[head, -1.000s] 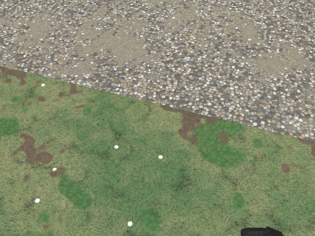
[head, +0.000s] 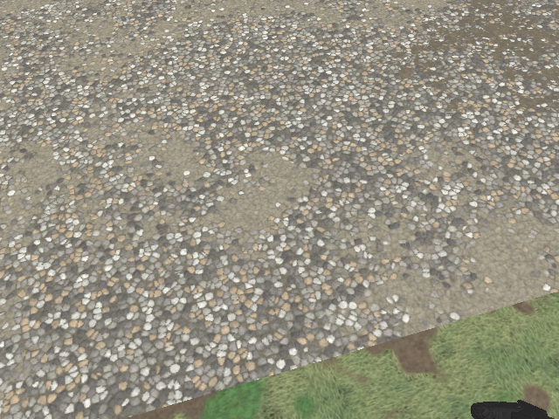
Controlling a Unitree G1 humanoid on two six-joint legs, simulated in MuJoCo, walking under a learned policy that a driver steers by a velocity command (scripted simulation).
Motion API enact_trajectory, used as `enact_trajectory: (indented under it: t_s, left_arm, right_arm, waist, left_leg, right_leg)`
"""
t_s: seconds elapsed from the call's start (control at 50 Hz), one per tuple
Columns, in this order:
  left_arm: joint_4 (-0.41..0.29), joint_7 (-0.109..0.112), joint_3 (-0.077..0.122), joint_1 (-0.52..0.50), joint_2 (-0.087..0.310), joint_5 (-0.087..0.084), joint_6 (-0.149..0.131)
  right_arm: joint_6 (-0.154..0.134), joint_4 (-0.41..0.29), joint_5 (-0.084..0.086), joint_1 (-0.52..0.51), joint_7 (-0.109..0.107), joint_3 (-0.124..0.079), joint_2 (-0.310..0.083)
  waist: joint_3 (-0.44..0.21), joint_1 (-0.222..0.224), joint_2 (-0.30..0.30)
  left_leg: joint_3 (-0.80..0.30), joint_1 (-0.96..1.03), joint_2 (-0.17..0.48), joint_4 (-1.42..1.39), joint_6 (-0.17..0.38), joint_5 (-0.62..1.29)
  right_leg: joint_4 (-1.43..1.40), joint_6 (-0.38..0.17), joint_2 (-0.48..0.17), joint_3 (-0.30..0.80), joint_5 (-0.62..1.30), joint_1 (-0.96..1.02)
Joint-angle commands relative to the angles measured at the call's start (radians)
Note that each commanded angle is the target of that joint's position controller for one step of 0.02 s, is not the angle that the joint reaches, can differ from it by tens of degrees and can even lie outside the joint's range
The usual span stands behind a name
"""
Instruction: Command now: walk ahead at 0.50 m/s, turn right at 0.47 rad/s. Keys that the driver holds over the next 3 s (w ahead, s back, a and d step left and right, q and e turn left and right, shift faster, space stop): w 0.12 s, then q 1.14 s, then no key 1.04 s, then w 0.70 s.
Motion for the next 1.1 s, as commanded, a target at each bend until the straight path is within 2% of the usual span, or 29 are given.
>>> enact_trajectory:
  t_s: [0.02,0.08,0.12,0.14,0.16,0.18,0.2,0.22,0.24,0.28,0.34,0.38,0.46,0.54,0.6,0.62,0.64,0.66,0.68,0.7,0.72,0.76,0.78,0.86,1.0,1.04,1.06,1.08,1.1]
  left_arm:
    - [-0.033,0.011,0.033,0.072,0.153,0.01,-0.009]
    - [-0.035,0.017,0.031,0.022,0.164,0.013,-0.018]
    - [-0.025,0.009,0.031,-0.002,0.175,0.013,-0.023]
    - [-0.039,0.005,0.022,-0.009,0.142,0.009,-0.028]
    - [-0.04,0.005,0.005,0.164,0.048,-0.044,-0.02]
    - [-0.016,0.012,0.01,0.165,0.112,-0.003,-0.017]
    - [-0.025,0.012,0.011,0.081,0.108,0.016,-0.011]
    - [-0.038,0.008,0.004,-0.001,0.104,0.03,-0.011]
    - [-0.052,0.002,0.002,-0.049,0.096,0.037,-0.005]
    - [-0.058,-0.007,-0.005,-0.047,0.077,0.048,0.016]
    - [-0.071,-0.005,-0.016,-0.064,0.055,0.034,0.033]
    - [-0.085,0.002,-0.021,-0.115,0.052,0.03,0.043]
    - [-0.113,0.013,-0.026,-0.227,0.06,0.022,0.063]
    - [-0.137,0.029,-0.029,-0.29,0.065,0.01,0.065]
    - [-0.13,0.043,-0.032,-0.224,0.059,-0.001,0.044]
    - [-0.123,0.05,-0.026,-0.187,0.08,0.006,0.032]
    - [-0.134,0.062,-0.014,-0.179,0.15,0.024,0.025]
    - [-0.149,0.057,0.007,-0.246,0.244,0.026,0.037]
    - [-0.147,0.05,0.004,-0.216,0.186,0.017,0.044]
    - [-0.155,0.046,-0.016,-0.244,0.12,0.012,0.044]
    - [-0.162,0.044,-0.023,-0.286,0.092,0.014,0.047]
    - [-0.17,0.048,-0.022,-0.304,0.098,0.022,0.047]
    - [-0.167,0.046,-0.019,-0.286,0.102,0.025,0.048]
    - [-0.148,0.041,-0.002,-0.214,0.134,0.024,0.05]
    - [-0.139,0.012,0.027,-0.216,0.197,0.029,0.061]
    - [-0.135,0.01,0.032,-0.234,0.204,0.014,0.07]
    - [-0.124,0.007,0.031,-0.195,0.184,0.017,0.074]
    - [-0.153,0.001,0.01,-0.15,0.093,0.035,0.085]
    - [-0.211,0.02,0.003,-0.281,0.105,0.033,0.105]
  right_arm:
    - [-0.027,-0.111,0.009,-0.148,0.004,-0.005,-0.068]
    - [-0.044,-0.089,0.008,-0.046,-0.001,-0.014,-0.094]
    - [-0.057,-0.017,0.017,0.183,-0.024,-0.034,-0.135]
    - [-0.07,0.009,-0.003,0.329,-0.039,-0.042,-0.17]
    - [-0.07,0.016,-0.024,0.409,-0.041,-0.072,-0.284]
    - [-0.056,0.026,0.016,0.381,-0.025,-0.065,-0.225]
    - [-0.054,0.015,0.036,0.271,-0.021,-0.047,-0.162]
    - [-0.057,0.015,0.038,0.217,-0.016,-0.027,-0.094]
    - [-0.062,0.026,0.039,0.209,-0.015,-0.016,-0.067]
    - [-0.065,0.056,0.045,0.218,-0.015,-0.014,-0.082]
    - [-0.062,0.07,0.037,0.235,-0.013,-0.034,-0.15]
    - [-0.048,0.073,0.035,0.252,-0.015,-0.041,-0.164]
    - [-0.015,0.066,0.034,0.283,-0.018,-0.054,-0.177]
    - [0.02,0.053,0.023,0.296,-0.022,-0.07,-0.189]
    - [0.038,0.034,0.028,0.251,-0.029,-0.076,-0.188]
    - [0.04,0.022,0.036,0.235,-0.033,-0.071,-0.169]
    - [0.036,0.004,0.043,0.267,-0.033,-0.053,-0.097]
    - [0.038,-0.019,0.052,0.31,-0.039,-0.05,-0.078]
    - [0.043,0.007,0.015,0.309,-0.042,-0.069,-0.166]
    - [0.048,0.021,0.016,0.296,-0.036,-0.079,-0.179]
    - [0.058,0.03,0.017,0.299,-0.032,-0.08,-0.169]
    - [0.077,0.027,0.018,0.294,-0.014,-0.076,-0.155]
    - [0.082,0.021,0.024,0.277,-0.007,-0.073,-0.151]
    - [0.095,-0.022,0.03,0.192,0.009,-0.058,-0.133]
    - [0.09,-0.07,0.044,0.146,0.019,-0.043,-0.128]
    - [0.075,-0.057,0.036,0.199,0.013,-0.041,-0.12]
    - [0.061,-0.049,0.022,0.222,0.002,-0.048,-0.157]
    - [0.046,-0.07,0.016,0.231,-0.01,-0.066,-0.27]
    - [0.045,-0.066,0.023,0.3,-0.011,-0.098,-0.362]
  waist:
    - [0.012,0.022,-0.116]
    - [-0.01,-0.038,-0.124]
    - [-0.124,-0.144,-0.11]
    - [-0.22,-0.204,-0.073]
    - [-0.391,-0.153,0.186]
    - [-0.381,-0.134,0.12]
    - [-0.21,-0.089,0.032]
    - [-0.129,-0.085,-0.034]
    - [-0.087,-0.077,-0.027]
    - [-0.082,-0.047,0.024]
    - [-0.116,-0.028,0.034]
    - [-0.121,-0.039,0.047]
    - [-0.118,-0.073,0.061]
    - [-0.076,-0.103,0.081]
    - [-0.061,-0.063,0.082]
    - [-0.065,-0.049,0.057]
    - [-0.097,-0.076,-0.105]
    - [-0.072,-0.12,-0.323]
    - [-0.09,-0.096,-0.204]
    - [-0.077,-0.113,-0.125]
    - [-0.053,-0.133,-0.104]
    - [-0.056,-0.132,-0.18]
    - [-0.061,-0.12,-0.185]
    - [-0.076,-0.072,-0.197]
    - [-0.092,-0.056,-0.241]
    - [-0.096,-0.103,-0.195]
    - [-0.09,-0.11,-0.081]
    - [-0.085,-0.073,0.215]
    - [-0.048,-0.159,0.235]
  left_leg:
    - [0.043,0.004,-0.053,-0.113,0.026,0.057]
    - [0.048,0.211,-0.091,-0.206,0.086,-0.017]
    - [0.07,0.486,-0.128,-0.282,0.133,-0.045]
    - [-0.043,0.714,0.002,-0.27,0.174,-0.006]
    - [-0.502,1.024,0.32,-0.251,0.36,0.218]
    - [-0.684,0.956,0.339,-0.35,0.396,0.368]
    - [-0.535,0.795,0.299,-0.363,0.385,0.388]
    - [-0.411,0.696,0.248,-0.377,0.36,0.482]
    - [-0.318,0.641,0.192,-0.395,0.331,0.57]
    - [-0.225,0.55,0.121,-0.422,0.296,0.66]
    - [-0.172,0.504,0.088,-0.417,0.303,0.757]
    - [-0.169,0.485,0.072,-0.416,0.294,0.691]
    - [-0.225,0.446,0.052,-0.415,0.263,0.377]
    - [-0.338,0.447,0.055,-0.385,0.263,0.146]
    - [-0.411,0.435,0.03,-0.316,0.217,0.124]
    - [-0.409,0.388,-0.006,-0.271,0.172,0.025]
    - [-0.302,0.316,-0.08,-0.112,0.116,-0.231]
    - [-0.068,0.152,-0.261,0.062,0.075,-0.58]
    - [-0.045,0.166,-0.177,0.276,0.058,-0.606]
    - [-0.057,0.185,-0.158,0.341,0.05,-0.547]
    - [-0.051,0.197,-0.142,0.383,0.036,-0.49]
    - [-0.025,0.178,-0.141,0.428,0.012,-0.422]
    - [-0.015,0.174,-0.142,0.417,0.002,-0.404]
    - [0.005,0.169,-0.115,0.281,-0.013,-0.409]
    - [0.098,0.383,-0.109,-0.043,0.045,-0.426]
    - [0.112,0.517,-0.128,-0.271,0.074,-0.267]
    - [-0.003,0.607,-0.084,-0.398,0.09,-0.189]
    - [-0.39,0.713,0.214,-0.453,0.149,0.04]
    - [-0.499,0.589,0.311,-0.437,0.301,0.286]
  right_leg:
    - [0.007,-0.066,-0.27,0.167,0.621,0.06]
    - [0.078,-0.027,-0.289,0.159,0.795,0.056]
    - [0.339,0.001,-0.239,0.113,0.946,0.051]
    - [0.566,0.017,-0.196,0.088,0.73,-0.084]
    - [0.982,0.084,-0.022,-0.013,0.078,-0.385]
    - [1.082,0.083,0.008,0.013,-0.251,-0.475]
    - [1.096,0.091,-0.052,0.021,-0.181,-0.51]
    - [1.038,0.099,-0.092,-0.006,-0.141,-0.52]
    - [0.98,0.106,-0.127,-0.029,-0.127,-0.524]
    - [0.884,0.128,-0.146,-0.061,-0.102,-0.448]
    - [0.782,0.158,-0.138,-0.093,-0.081,-0.421]
    - [0.7,0.169,-0.139,-0.103,-0.048,-0.421]
    - [0.598,0.169,-0.137,-0.097,0.012,-0.397]
    - [0.482,0.163,-0.116,-0.086,-0.069,-0.382]
    - [0.221,0.138,-0.102,-0.081,-0.031,-0.256]
    - [0.092,0.123,-0.15,-0.04,0.038,-0.164]
    - [0.004,0.072,-0.369,0.138,0.067,-0.075]
    - [-0.022,-0.067,-0.569,0.372,0.347,-0.076]
    - [0.013,-0.141,-0.585,0.336,0.463,-0.108]
    - [0.027,-0.131,-0.521,0.236,0.488,-0.14]
    - [0.032,-0.095,-0.455,0.133,0.486,-0.168]
    - [0.049,-0.06,-0.383,0.011,0.546,-0.143]
    - [0.056,-0.057,-0.371,-0.019,0.558,-0.129]
    - [0.069,-0.079,-0.416,-0.04,0.513,-0.049]
    - [0.136,-0.049,-0.451,-0.108,0.431,-0.116]
    - [0.236,0.017,-0.429,-0.164,0.338,-0.185]
    - [0.357,0.085,-0.389,-0.217,0.185,-0.285]
    - [0.634,0.168,-0.265,-0.304,-0.299,-0.531]
    - [0.749,0.174,-0.163,-0.17,-0.381,-0.615]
